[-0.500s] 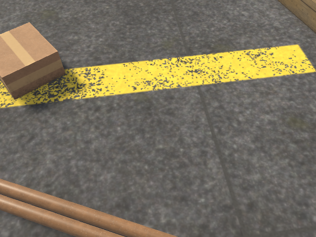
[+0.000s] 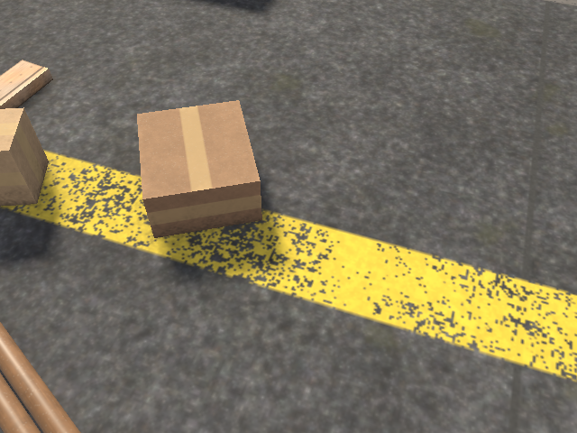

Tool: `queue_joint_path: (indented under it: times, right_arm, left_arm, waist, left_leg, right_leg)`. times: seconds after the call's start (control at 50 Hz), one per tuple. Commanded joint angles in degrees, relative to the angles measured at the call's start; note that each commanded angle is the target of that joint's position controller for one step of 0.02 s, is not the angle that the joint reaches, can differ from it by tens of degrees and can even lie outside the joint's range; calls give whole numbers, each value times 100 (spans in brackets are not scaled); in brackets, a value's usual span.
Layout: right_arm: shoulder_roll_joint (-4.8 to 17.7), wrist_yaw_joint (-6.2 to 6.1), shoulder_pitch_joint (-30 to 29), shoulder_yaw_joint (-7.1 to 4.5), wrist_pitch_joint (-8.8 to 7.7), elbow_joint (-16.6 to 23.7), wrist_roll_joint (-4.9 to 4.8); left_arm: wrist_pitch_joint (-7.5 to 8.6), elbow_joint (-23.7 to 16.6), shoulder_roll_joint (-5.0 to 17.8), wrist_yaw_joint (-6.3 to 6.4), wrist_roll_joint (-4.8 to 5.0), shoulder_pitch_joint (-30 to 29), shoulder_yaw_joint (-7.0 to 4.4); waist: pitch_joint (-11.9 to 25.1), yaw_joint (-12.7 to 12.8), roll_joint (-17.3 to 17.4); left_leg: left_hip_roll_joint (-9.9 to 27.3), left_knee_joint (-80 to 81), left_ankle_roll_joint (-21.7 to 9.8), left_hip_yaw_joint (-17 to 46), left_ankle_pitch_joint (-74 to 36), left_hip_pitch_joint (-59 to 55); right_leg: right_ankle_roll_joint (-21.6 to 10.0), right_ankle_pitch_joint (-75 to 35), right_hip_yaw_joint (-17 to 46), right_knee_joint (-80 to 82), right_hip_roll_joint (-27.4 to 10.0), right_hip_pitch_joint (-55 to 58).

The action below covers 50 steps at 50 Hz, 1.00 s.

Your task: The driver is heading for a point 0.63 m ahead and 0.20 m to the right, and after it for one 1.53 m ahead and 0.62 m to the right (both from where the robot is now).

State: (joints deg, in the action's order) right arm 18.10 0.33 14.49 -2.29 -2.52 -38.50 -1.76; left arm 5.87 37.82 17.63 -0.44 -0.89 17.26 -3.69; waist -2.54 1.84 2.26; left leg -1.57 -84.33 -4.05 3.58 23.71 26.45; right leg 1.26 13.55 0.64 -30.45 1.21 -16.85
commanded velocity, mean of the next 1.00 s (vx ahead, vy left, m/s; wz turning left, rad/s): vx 0.77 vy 0.00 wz -0.67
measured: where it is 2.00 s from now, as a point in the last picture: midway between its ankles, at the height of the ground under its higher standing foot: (390, 294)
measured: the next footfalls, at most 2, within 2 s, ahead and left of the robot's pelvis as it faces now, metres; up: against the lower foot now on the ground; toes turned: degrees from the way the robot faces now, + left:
left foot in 0.28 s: +0.46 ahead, +0.16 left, +0.00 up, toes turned -11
right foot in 0.72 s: +0.74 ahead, -0.24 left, +0.00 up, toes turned -34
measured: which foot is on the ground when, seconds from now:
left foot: up 0.00-0.26, down 0.28-0.72, up 0.74-1.00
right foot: down 0.00-0.30, up 0.32-0.70, down 0.72-1.00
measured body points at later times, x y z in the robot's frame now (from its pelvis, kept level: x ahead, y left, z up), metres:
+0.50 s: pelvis +0.41 +0.01 +0.00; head +0.41 +0.00 +0.45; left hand +0.65 +0.23 -0.07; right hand +0.35 -0.29 -0.11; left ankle +0.42 +0.16 -0.73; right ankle +0.42 -0.12 -0.62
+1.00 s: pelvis +0.69 -0.15 +0.01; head +0.72 -0.20 +0.45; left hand +0.98 -0.03 -0.08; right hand +0.67 -0.50 -0.07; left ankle +0.93 -0.09 -0.64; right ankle +0.71 -0.22 -0.73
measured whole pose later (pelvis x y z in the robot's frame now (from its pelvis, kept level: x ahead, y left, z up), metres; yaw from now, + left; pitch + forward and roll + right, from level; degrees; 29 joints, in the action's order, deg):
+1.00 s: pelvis +0.69 -0.15 +0.01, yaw -46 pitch +1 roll +2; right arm 18.6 -1.5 0.4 -2.2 -3.1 -36.4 1.2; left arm -0.1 35.2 17.4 1.0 0.2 13.9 -3.1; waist -6.3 2.6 1.3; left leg 2.2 -59.3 5.7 8.9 13.8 41.2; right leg -7.2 6.8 8.0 -27.3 10.3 -19.5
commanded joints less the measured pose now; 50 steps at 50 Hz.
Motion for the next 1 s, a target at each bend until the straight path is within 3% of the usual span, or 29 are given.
queue_joint_path:
  times: [0.02, 0.04, 0.08, 0.14, 0.18, 0.22, 0.24, 0.26, 0.28, 0.3, 0.32, 0.34, 0.36, 0.38, 0.4, 0.44, 0.54, 0.6, 0.64, 0.68, 0.7, 0.72, 0.74, 0.76, 0.78, 0.8, 0.84, 0.92, 1.0]
  right_arm:
    - [-298, 120, -426, 199, -170, 819, -22]
    - [-388, 124, -611, 257, -181, 957, 80]
    - [-311, 152, -796, 299, -295, 1153, 177]
    - [17, 213, -1532, 273, -433, 1281, 306]
    - [44, 201, -1759, 213, -455, 1258, 150]
    - [303, 128, -1702, 60, -446, 1202, -9]
    - [497, 88, -1482, -66, -465, 1155, -23]
    - [686, 49, -891, -210, -479, 1081, -24]
    - [789, -17, 240, -313, -447, 908, 24]
    - [1288, -99, 1498, -430, -374, 656, 72]
    - [1597, 40, 1522, -446, -364, 548, 255]
    - [939, 54, 1145, -347, -369, 522, 192]
    - [622, 28, 924, -281, -346, 393, 130]
    - [415, 33, 637, -233, -331, 301, 221]
    - [184, 34, 373, -201, -332, 203, 307]
    - [-82, 8, -32, -165, -369, 28, 269]
    - [449, -119, -431, -311, -459, -142, 224]
    - [836, -145, -295, -400, -420, -226, 180]
    - [1241, -151, -171, -486, -340, -230, 147]
    - [1546, -135, -195, -573, -204, -172, 7]
    - [1431, -96, -279, -539, -202, -109, -44]
    - [619, -38, 22, -320, -280, -134, 41]
    - [58, 56, 1054, -113, -416, 122, 211]
    - [803, 53, 903, -157, -521, 253, 148]
    - [999, -9, 55, -206, -531, 391, 43]
    - [866, -123, -280, -190, -467, 438, 95]
    - [881, -192, -173, -203, -252, 329, 194]
    - [522, -218, -563, -150, -71, 337, 360]
    - [325, -187, -612, -54, -3, 174, 271]
  left_arm:
    - [27, 123, 62, -114, 132, 587, 71]
    - [23, 212, 60, -101, 249, 640, 72]
    - [64, 243, 460, -36, 263, 656, -26]
    - [104, 106, 703, 144, 323, 283, -91]
    - [85, 271, 951, 114, 353, 683, -152]
    - [-8, 426, 830, 106, 365, 949, -116]
    - [-75, 514, 775, 97, 319, 1102, -91]
    - [-136, 565, 832, 77, 230, 1156, -91]
    - [-147, 445, 773, 70, 116, 960, -59]
    - [-96, 264, -13, 104, -144, 1174, 166]
    - [21, 22, -453, 107, 453, 1931, 287]
    - [-10, 116, 64, 183, 649, 1294, 157]
    - [-36, -27, 171, 188, 580, 596, 130]
    - [-102, -61, 118, 175, 438, 306, 133]
    - [-174, -133, 84, 125, 317, 114, 94]
    - [-407, -248, -131, 1, 396, 36, 93]
    - [-557, -580, -29, -145, 237, -401, 121]
    - [-497, -693, 134, -294, 210, -1050, 104]
    - [-449, -691, 355, -379, 165, -997, -3]
    - [-487, -429, 818, -363, 239, 230, -246]
    - [-551, -155, 1252, -274, 221, 1372, -491]
    - [-614, -31, 1469, -126, 280, 1360, -527]
    - [-546, -527, 2007, -124, 70, 538, -469]
    - [-454, -908, 1787, -247, -15, 428, -464]
    - [-358, -938, 1624, -286, 38, 233, -438]
    - [-290, -879, 1406, -272, 166, -71, -397]
    - [-246, -943, 1183, -195, 95, -535, -338]
    - [-391, -807, 1036, 73, 132, -537, -310]
    - [-589, -665, 589, 306, 108, -528, -101]
  waist:
    - [-26, -194, -713]
    - [-167, -260, -735]
    - [-259, -419, -495]
    - [-489, -270, -218]
    - [-358, -64, -518]
    - [-403, -53, -599]
    - [-221, -183, -605]
    - [223, -584, -707]
    - [914, -1225, -844]
    - [2078, -1351, 507]
    - [2993, -774, 2744]
    - [1784, -870, 1569]
    - [944, -897, 1112]
    - [569, -685, 442]
    - [290, -483, 374]
    - [-9, -154, 614]
    - [-400, 169, 78]
    - [-675, -48, -415]
    - [-406, 4, -234]
    - [387, 630, 162]
    - [950, 1202, -15]
    - [650, 883, -1279]
    - [1519, -267, -2850]
    - [2855, 105, -1648]
    - [2145, 179, -779]
    - [1320, -70, 12]
    - [903, -445, -7]
    - [894, -414, -32]
    - [1204, -221, -332]
  left_leg:
    - [587, 512, -134, 249, 74, 1866]
    - [687, 753, -109, 266, 263, 1978]
    - [903, 816, 8, 403, -231, 2570]
    - [737, 3651, 380, 113, -2549, 610]
    - [383, 4348, 606, -100, -2961, -728]
    - [308, 5015, 623, -26, -2599, -742]
    - [184, 5202, 523, -123, -2185, -1034]
    - [72, 5214, 389, -303, -1791, -1850]
    - [435, 4783, 289, -125, -1639, -3443]
    - [1714, 4852, 125, 1573, -527, -5054]
    - [2799, 6807, -803, 5129, 2104, -5538]
    - [2592, 7245, -733, 4968, 2890, -4795]
    - [2477, 7080, -621, 3788, 2016, -4112]
    - [2306, 6967, -582, 2886, 886, -3290]
    - [2053, 6962, -534, 2147, 170, -2583]
    - [1921, 7160, -376, 1043, -665, -1888]
    - [1791, 7733, -262, -718, -1700, -1573]
    - [1492, 7762, -31, -1567, -2330, -1854]
    - [1455, 7035, 92, -1763, -5049, -2291]
    - [1531, 5153, 174, -1743, -7211, -2495]
    - [1416, 3503, 343, -1656, -6855, -1766]
    - [566, 1391, 738, -1448, -956, -383]
    - [-329, -981, 895, -537, 1740, 1175]
    - [-202, -1074, 689, 544, 1251, 1270]
    - [-73, -540, 568, 515, 700, 1375]
    - [124, 102, 554, 454, 277, 1452]
    - [395, 730, 610, 582, -45, 785]
    - [279, 1854, 902, 406, -359, 451]
    - [382, 2851, 1087, 105, -1850, 492]
  right_leg:
    - [-1352, 461, 2341, 1679, -1230, 1155]
    - [-1416, 215, 2409, 1716, -1310, 946]
    - [-1631, 285, 2766, 1781, -1636, 878]
    - [-1303, 79, 1570, 2323, -946, -734]
    - [-1217, 99, 1547, 2572, -1051, -857]
    - [-1053, -324, 1595, 2121, -1192, 116]
    - [-919, -1187, 1521, 1503, -1115, 487]
    - [-766, -2301, 1341, 463, -916, 502]
    - [-544, -2374, 1209, -1113, -688, -416]
    - [-396, 481, 946, -3375, -255, -1463]
    - [-349, 1468, 1042, -5068, 43, -2670]
    - [-297, 992, 908, -5695, -293, -3412]
    - [-324, 599, 619, -5779, -537, -3733]
    - [-332, 348, 534, -5571, -803, -3438]
    - [-340, 235, 601, -5209, -968, -3110]
    - [-331, 441, 674, -4848, -1192, -2796]
    - [-228, -876, 478, -3657, -1283, -2833]
    - [-455, -1783, -174, -2141, -1011, -2243]
    - [-580, -1809, -806, -1499, -426, -1339]
    - [-816, -1331, -1119, -1375, 183, 176]
    - [-1064, -1664, -921, -1013, 370, 1875]
    - [-1276, -2728, 47, -587, -26, 2776]
    - [-2470, -4649, 3020, -437, -1297, 3658]
    - [-2730, -2442, 4485, 709, -1851, 3848]
    - [-2434, -1239, 4434, 1200, -1709, 3046]
    - [-2105, -815, 4058, 1304, -1431, 2111]
    - [-1907, -1825, 3327, 1225, -1123, 757]
    - [-1792, -4016, 2194, 921, -627, -66]
    - [-1367, -3855, 1458, 652, -495, 156]
Velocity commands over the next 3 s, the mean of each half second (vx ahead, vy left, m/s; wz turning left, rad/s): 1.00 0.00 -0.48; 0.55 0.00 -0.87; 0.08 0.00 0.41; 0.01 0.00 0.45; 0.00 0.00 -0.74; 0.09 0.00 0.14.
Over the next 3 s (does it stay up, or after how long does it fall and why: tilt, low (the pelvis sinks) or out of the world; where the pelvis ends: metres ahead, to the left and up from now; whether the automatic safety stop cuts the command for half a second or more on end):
stays up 0.84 -0.28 0.02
